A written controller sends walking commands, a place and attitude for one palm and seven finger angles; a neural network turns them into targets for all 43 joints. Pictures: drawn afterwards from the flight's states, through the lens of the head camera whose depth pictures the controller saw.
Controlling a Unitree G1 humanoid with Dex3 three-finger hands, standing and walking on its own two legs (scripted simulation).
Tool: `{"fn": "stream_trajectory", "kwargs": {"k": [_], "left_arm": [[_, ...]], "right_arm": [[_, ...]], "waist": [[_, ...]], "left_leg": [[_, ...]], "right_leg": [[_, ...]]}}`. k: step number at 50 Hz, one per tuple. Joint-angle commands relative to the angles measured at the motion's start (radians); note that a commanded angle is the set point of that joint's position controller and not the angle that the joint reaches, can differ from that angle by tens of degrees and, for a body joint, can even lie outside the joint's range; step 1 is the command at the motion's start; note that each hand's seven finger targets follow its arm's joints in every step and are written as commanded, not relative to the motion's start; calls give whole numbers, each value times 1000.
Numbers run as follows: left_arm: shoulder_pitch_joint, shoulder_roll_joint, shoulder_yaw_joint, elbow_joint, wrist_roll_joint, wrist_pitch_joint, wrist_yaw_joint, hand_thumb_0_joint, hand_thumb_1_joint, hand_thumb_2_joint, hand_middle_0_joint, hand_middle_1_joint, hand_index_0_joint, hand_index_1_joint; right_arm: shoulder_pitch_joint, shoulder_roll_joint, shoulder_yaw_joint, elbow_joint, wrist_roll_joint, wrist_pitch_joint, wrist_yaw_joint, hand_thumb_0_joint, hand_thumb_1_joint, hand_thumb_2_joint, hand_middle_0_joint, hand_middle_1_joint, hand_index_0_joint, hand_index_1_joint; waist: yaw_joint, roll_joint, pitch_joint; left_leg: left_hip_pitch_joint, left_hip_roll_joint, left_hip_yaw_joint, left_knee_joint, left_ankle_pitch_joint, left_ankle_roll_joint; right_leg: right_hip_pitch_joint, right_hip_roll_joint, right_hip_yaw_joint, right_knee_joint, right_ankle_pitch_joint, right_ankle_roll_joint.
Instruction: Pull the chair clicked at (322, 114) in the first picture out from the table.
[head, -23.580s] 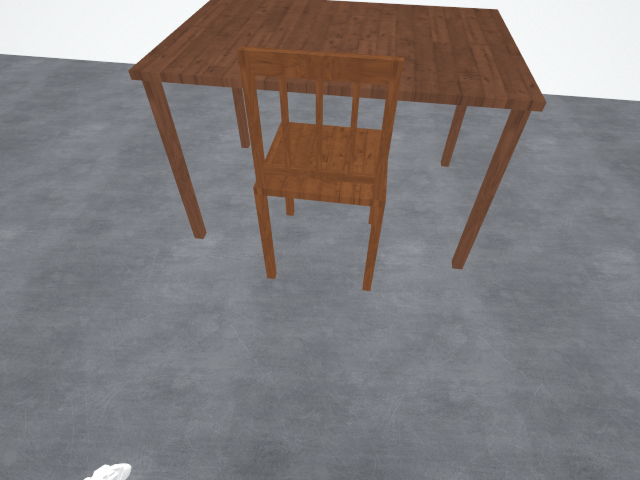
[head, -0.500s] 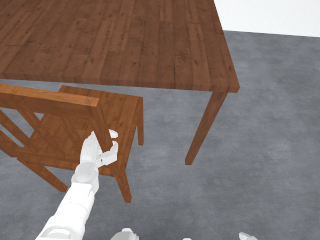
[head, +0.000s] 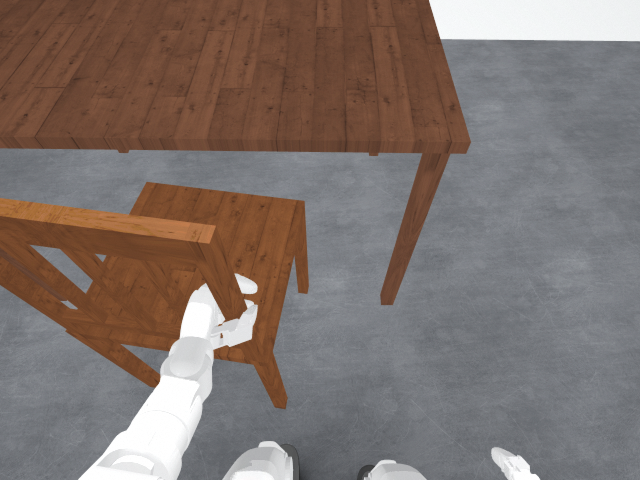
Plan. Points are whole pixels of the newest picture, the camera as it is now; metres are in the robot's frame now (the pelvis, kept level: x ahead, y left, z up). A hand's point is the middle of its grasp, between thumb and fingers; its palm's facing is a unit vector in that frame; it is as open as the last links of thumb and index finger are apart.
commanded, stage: step backward, pulling the chair out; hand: left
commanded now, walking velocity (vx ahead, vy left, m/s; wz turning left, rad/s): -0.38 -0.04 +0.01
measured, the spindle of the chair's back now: (117, 291) +0.37 +0.32 -0.07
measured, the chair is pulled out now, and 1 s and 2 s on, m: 0.14 0.24 0.43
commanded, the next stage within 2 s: none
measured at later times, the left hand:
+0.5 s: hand (256, 343) +0.29 +0.10 -0.06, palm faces -0.06 -0.99 -0.16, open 5.9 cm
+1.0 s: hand (248, 399) +0.22 +0.10 -0.06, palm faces -0.15 -0.98 -0.14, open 5.9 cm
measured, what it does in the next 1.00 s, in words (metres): walks backwards: left foot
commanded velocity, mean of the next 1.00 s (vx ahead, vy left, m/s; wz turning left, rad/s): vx -0.38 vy -0.03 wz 0.01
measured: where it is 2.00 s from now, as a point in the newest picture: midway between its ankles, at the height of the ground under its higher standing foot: outside the picture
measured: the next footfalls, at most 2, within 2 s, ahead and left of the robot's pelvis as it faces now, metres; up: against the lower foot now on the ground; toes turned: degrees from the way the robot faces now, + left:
left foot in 0.52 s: -0.04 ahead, +0.15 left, +0.00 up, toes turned +1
left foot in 1.36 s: -0.14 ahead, +0.13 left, +0.00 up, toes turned +0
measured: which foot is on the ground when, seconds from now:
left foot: down 0.00-0.34, up 0.36-0.50, down 0.52-1.00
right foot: down 0.00-1.00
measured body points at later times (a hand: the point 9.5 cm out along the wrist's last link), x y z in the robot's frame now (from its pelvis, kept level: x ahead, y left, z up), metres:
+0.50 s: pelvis -0.04 +0.00 +0.00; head +0.03 +0.00 +0.44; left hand +0.29 +0.15 -0.05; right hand +0.06 -0.26 -0.13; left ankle -0.05 +0.13 -0.72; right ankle +0.05 -0.13 -0.72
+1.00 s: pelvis -0.11 +0.02 +0.00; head -0.03 +0.02 +0.44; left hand +0.22 +0.16 -0.05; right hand +0.03 -0.24 -0.12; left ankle -0.08 +0.15 -0.72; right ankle +0.00 -0.11 -0.72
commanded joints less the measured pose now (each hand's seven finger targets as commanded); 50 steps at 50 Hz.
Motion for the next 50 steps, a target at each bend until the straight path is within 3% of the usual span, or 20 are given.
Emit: {"fn": "stream_trajectory", "kwargs": {"k": [1,3,6,9,14,17,18,22,24,26,29,31,33,35,36,38,43,45,48,50], "left_arm": [[-365,194,1,-137,71,-30,43,0,900,900,-500,-1450,-500,-1450],[-361,152,-18,-128,68,-27,41,0,900,900,-500,-1450,-500,-1450],[-399,134,-28,-164,57,-21,39,0,900,900,-500,-1450,-500,-1450],[-358,118,-30,-160,59,-7,43,0,900,900,-500,-1450,-500,-1450],[-327,128,-17,-170,67,-12,32,0,900,900,-500,-1450,-500,-1450],[-304,180,10,-146,80,-8,42,0,900,900,-500,-1450,-500,-1450],[-314,167,1,-135,84,4,47,0,900,900,-500,-1450,-500,-1450],[-291,183,46,-147,81,32,58,0,900,900,-500,-1450,-500,-1450],[-271,137,7,-141,73,36,59,0,900,900,-500,-1450,-500,-1450],[-320,117,-14,-184,76,47,56,0,900,900,-500,-1450,-500,-1450],[-401,54,-54,-308,87,27,23,0,900,900,-500,-1450,-500,-1450],[-371,60,-53,-286,94,29,19,0,900,900,-500,-1450,-500,-1450],[-316,77,-41,-231,101,36,21,0,900,900,-500,-1450,-500,-1450],[-303,123,-8,-200,91,40,20,0,900,900,-500,-1450,-500,-1450],[-254,146,12,-173,83,61,18,0,900,900,-500,-1450,-500,-1450],[-287,135,4,-228,82,75,17,0,900,900,-500,-1450,-500,-1450],[-230,87,-50,-290,66,108,23,0,900,900,-500,-1450,-500,-1450],[-274,61,-77,-360,63,108,21,0,900,900,-500,-1450,-500,-1450],[-360,2,-132,-390,60,97,9,0,900,900,-500,-1450,-500,-1450],[-372,12,-112,-345,70,91,17,0,900,900,-500,-1450,-500,-1450]], "right_arm": [[11,-148,-54,-70,-15,-71,-25,0,-900,-900,200,300,200,300],[2,-141,-47,-74,-12,-74,-26,0,-900,-900,200,300,200,300],[-34,-134,-39,-99,-19,-81,-25,0,-900,-900,200,300,200,300],[-31,-127,-30,-93,-32,-81,-16,0,-900,-900,200,300,200,300],[-12,-131,-47,-102,-32,-101,-6,0,-900,-900,200,300,200,300],[-4,-127,-60,-83,-27,-99,-3,0,-900,-900,200,300,200,300],[-37,-124,-58,-75,-33,-95,3,0,-900,-900,200,300,200,300],[-32,-111,-27,-57,-39,-112,9,0,-900,-900,200,300,200,300],[-1,-138,-30,-34,-35,-111,-1,0,-900,-900,200,300,200,300],[-33,-170,-49,-70,-44,-94,-8,0,-900,-900,200,300,200,300],[5,-116,-54,-73,-67,-90,30,0,-900,-900,200,300,200,300],[19,-117,-57,-70,-62,-85,39,0,-900,-900,200,300,200,300],[31,-120,-65,-74,-50,-72,43,0,-900,-900,200,300,200,300],[14,-119,-70,-79,-40,-67,33,0,-900,-900,200,300,200,300],[2,-138,-79,-83,-33,-65,26,0,-900,-900,200,300,200,300],[-48,-112,-57,-98,-34,-60,25,0,-900,-900,200,300,200,300],[-39,-118,-30,-102,-36,-4,8,0,-900,-900,200,300,200,300],[-68,-155,-46,-140,-42,7,-2,0,-900,-900,200,300,200,300],[-82,-108,-45,-165,-40,12,8,0,-900,-900,200,300,200,300],[-68,-104,-46,-139,-45,0,3,0,-900,-900,200,300,200,300]], "waist": [[-14,-14,-359],[-3,37,-388],[1,109,-337],[13,156,-331],[3,33,-344],[7,-199,-314],[25,-184,-297],[17,-140,-322],[-2,-89,-334],[22,151,-312],[0,150,-410],[-3,166,-441],[-4,26,-460],[3,-195,-479],[24,-235,-498],[30,-153,-481],[-11,-140,-461],[7,54,-395],[0,128,-354],[0,188,-329]], "left_leg": [[341,78,-129,-101,2,3],[316,153,-202,-183,76,43],[251,239,-330,-321,-181,89],[251,267,-320,-301,-144,106],[170,175,-175,-161,-155,56],[285,-23,-47,272,-237,-48],[296,-39,-75,450,-247,-54],[150,-7,-150,138,-267,-38],[220,31,-158,-250,-50,-19],[271,257,-417,-191,475,95],[483,250,-305,-112,744,103],[491,209,-225,-17,833,59],[322,131,-144,89,639,-20],[87,-22,-101,269,-158,-76],[40,-39,-146,352,-331,-70],[42,-7,-185,342,-357,-60],[278,-8,-80,-164,-29,-49],[271,159,-249,-228,227,42],[148,216,-209,-292,46,76],[167,234,-213,-264,168,86]], "right_leg": [[-50,-141,109,-175,-50,-13],[-4,-67,44,-29,-27,5],[-24,-35,39,115,-205,-17],[9,-50,44,133,-208,-31],[147,-82,76,-72,-86,-33],[-157,-345,348,-368,-434,-150],[-222,-398,363,-419,-470,-181],[123,-329,190,-192,108,-136],[159,-218,96,-27,164,-45],[-2,-70,14,202,81,6],[-37,-55,19,165,-120,-2],[70,-68,32,49,167,-17],[293,-144,83,-61,641,-49],[454,-349,279,-118,970,-160],[479,-404,298,-119,1049,-175],[415,-429,265,-129,847,-173],[300,-266,93,-121,467,-55],[167,-95,2,-14,194,23],[174,-40,-10,109,-81,12],[126,-34,-2,161,-104,-1]]}}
